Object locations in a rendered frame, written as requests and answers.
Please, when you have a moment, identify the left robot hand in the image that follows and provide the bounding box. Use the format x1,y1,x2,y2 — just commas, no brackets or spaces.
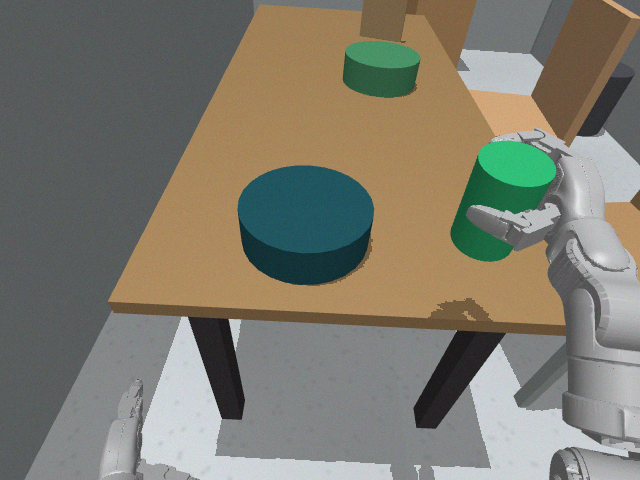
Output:
98,379,199,480

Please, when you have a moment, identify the table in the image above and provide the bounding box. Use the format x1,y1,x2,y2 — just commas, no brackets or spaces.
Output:
108,4,566,429

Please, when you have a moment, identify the right robot arm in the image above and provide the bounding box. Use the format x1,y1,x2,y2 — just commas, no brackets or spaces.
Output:
545,218,640,480

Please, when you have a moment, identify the right robot hand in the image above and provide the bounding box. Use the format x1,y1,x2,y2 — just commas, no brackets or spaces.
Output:
466,128,605,251

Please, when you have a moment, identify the chair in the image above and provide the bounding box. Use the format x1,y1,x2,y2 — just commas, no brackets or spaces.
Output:
513,190,640,407
468,0,640,148

